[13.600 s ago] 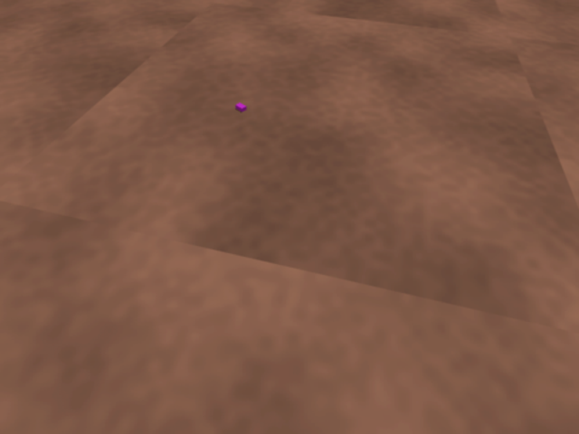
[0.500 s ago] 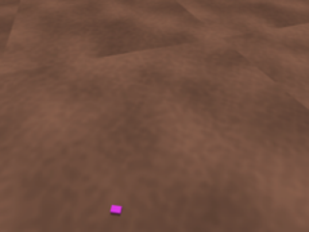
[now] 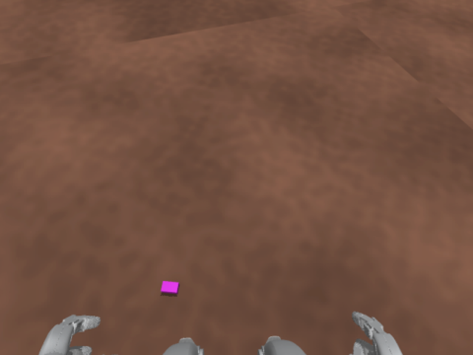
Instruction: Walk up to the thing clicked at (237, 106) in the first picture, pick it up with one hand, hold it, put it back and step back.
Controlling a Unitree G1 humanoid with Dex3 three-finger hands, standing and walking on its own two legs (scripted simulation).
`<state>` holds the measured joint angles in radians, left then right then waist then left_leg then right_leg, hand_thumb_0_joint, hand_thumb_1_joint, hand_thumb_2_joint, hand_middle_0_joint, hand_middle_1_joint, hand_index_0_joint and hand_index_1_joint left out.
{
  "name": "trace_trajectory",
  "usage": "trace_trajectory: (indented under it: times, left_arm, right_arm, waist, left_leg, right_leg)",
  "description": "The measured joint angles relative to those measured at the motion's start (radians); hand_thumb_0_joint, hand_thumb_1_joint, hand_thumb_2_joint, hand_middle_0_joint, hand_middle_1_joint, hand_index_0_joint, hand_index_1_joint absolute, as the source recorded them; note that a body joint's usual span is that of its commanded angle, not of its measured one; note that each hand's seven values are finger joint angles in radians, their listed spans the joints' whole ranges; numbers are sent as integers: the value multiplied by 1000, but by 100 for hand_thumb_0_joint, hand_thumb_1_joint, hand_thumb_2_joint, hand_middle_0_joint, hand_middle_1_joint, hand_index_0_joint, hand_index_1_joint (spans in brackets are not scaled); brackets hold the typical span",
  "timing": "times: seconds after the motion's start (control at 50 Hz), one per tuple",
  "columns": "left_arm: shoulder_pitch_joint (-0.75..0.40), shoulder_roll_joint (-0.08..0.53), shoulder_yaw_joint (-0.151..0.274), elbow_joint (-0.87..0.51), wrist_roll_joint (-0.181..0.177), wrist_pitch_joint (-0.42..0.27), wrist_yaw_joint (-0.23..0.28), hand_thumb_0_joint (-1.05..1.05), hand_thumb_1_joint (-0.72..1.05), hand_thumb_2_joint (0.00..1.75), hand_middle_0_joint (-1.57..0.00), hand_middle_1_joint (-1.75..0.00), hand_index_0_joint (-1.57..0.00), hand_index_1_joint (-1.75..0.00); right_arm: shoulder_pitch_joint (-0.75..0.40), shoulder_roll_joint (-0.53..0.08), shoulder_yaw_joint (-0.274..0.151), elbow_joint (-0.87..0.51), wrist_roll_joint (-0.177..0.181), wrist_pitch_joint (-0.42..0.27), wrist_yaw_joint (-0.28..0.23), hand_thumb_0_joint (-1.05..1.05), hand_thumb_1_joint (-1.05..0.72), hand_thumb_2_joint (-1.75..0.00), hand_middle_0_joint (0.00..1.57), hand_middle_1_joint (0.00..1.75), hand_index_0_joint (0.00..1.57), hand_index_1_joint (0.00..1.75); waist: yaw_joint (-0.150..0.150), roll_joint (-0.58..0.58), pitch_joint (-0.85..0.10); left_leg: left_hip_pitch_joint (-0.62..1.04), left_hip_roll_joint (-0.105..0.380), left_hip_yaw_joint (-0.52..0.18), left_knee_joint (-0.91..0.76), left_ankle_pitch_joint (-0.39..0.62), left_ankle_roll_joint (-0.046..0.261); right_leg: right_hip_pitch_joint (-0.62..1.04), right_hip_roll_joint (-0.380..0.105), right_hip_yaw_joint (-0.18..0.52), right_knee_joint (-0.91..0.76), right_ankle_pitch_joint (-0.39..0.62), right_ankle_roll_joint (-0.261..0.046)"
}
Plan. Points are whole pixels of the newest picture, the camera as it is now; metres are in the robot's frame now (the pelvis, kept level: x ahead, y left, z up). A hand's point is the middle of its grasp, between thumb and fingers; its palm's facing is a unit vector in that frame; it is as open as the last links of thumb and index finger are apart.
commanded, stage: rise first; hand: left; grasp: from above
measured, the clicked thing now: (170, 287) +0.39 +0.21 -0.72
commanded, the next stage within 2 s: none
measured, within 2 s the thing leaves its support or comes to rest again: neither
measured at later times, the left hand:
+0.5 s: hand out of the picture +0.13 +0.26 -0.23, palm faces -0.27 -0.82 -0.50, open 13.1 cm
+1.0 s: hand (129, 322) +0.24 +0.27 -0.44, palm faces -0.50 -0.37 -0.78, open 12.7 cm
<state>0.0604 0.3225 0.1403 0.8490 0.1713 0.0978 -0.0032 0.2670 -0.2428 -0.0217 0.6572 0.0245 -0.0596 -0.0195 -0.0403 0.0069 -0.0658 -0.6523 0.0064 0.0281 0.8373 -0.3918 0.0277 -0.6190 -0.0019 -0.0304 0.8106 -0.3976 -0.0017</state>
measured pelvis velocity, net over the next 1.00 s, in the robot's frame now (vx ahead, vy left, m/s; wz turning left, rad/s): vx -0.08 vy -0.01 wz -0.05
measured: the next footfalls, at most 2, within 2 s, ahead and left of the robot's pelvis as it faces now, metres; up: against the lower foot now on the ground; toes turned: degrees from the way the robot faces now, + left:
none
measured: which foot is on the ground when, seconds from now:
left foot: down 0.00-1.00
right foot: down 0.00-1.00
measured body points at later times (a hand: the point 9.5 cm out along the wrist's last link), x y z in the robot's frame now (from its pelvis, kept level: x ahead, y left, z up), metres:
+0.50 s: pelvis -0.01 +0.00 -0.09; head +0.11 +0.03 +0.34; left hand +0.14 +0.30 -0.20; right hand +0.19 -0.24 -0.18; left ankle +0.01 +0.10 -0.70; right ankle +0.00 -0.12 -0.70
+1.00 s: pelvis -0.08 -0.01 -0.29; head +0.13 +0.01 +0.11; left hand +0.26 +0.29 -0.39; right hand +0.07 -0.28 -0.43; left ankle +0.01 +0.10 -0.70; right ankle +0.00 -0.12 -0.70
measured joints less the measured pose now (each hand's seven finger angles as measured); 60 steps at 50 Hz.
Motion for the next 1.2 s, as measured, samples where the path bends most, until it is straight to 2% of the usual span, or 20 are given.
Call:
trace_trajectory:
  times: [0.1, 0.26, 0.42, 0.5, 0.58, 0.74, 0.88, 1.02, 1.2]
  left_arm:
    - [72, 3, 4, -134, 32, 8, -5, 0, -22, 77, -38, -76, -36, -78]
    - [172, 7, -15, -330, 74, 44, -1, 0, -32, 81, -34, -82, -32, -84]
    - [229, 17, -36, -456, 113, 66, 6, 0, -37, 84, -30, -86, -29, -88]
    - [219, 33, -52, -464, 150, 49, 8, 0, -38, 84, -30, -87, -29, -88]
    - [150, 60, -56, -390, 220, -9, 10, 0, -39, 84, -30, -86, -29, -87]
    - [-59, 114, -51, -253, 402, -189, 57, 0, -37, 84, -32, -81, -30, -84]
    - [-266, 163, -47, -137, 539, -269, 99, 0, -33, 83, -33, -78, -31, -80]
    - [-428, 211, -30, -9, 657, -336, 124, 0, -30, 81, -35, -75, -34, -76]
    - [-554, 278, -27, 150, 788, -427, 174, 0, -28, 83, -33, -73, -33, -73]
  right_arm:
    - [-17, -5, -11, -41, -6, -25, -5, 1, -91, -90, 20, 30, 21, 30]
    - [-64, -4, -16, -90, -9, -53, -8, 1, -90, -90, 20, 30, 21, 30]
    - [-102, 3, -7, -124, -10, -77, 3, 1, -90, -90, 20, 30, 21, 30]
    - [-120, -2, -2, -129, -11, -91, 14, 1, -91, -90, 20, 30, 21, 30]
    - [-144, -15, 0, -125, -16, -111, 32, 1, -91, -90, 20, 30, 21, 30]
    - [-196, -45, -19, -72, -19, -136, 55, 1, -91, -90, 20, 30, 21, 30]
    - [-216, -50, -37, 0, -26, -116, 71, 1, -92, -90, 20, 30, 21, 30]
    - [-187, -34, -44, 58, -39, -84, 86, 1, -93, -91, 20, 30, 21, 30]
    - [-139, -21, -31, 106, -64, -42, 99, 1, -92, -90, 20, 30, 21, 30]
  waist:
    - [5, -5, -20]
    - [12, -3, -50]
    - [16, -3, -82]
    - [18, 0, -97]
    - [17, -3, -116]
    - [19, -6, -135]
    - [27, 3, -110]
    - [22, 6, -79]
    - [-15, 0, -61]
  left_leg:
    - [-129, 2, -5, 146, -64, 1]
    - [-290, 7, -18, 311, -133, 3]
    - [-435, 8, -26, 446, -183, 7]
    - [-519, 5, -30, 519, -203, 8]
    - [-645, 3, -28, 622, -226, 7]
    - [-959, 9, -29, 889, -275, 5]
    - [-1189, 22, -40, 1080, -281, 4]
    - [-1348, 33, -54, 1214, -264, 5]
    - [-1466, 38, -72, 1329, -253, 13]
  right_leg:
    - [-126, -2, -4, 146, -66, 1]
    - [-278, 0, -17, 299, -133, 0]
    - [-416, -2, -26, 428, -183, 2]
    - [-498, -6, -29, 502, -206, 2]
    - [-626, -11, -28, 613, -236, 0]
    - [-942, -14, -30, 892, -295, -9]
    - [-1171, -8, -42, 1083, -301, -22]
    - [-1327, -4, -58, 1211, -280, -29]
    - [-1431, -4, -78, 1310, -265, -29]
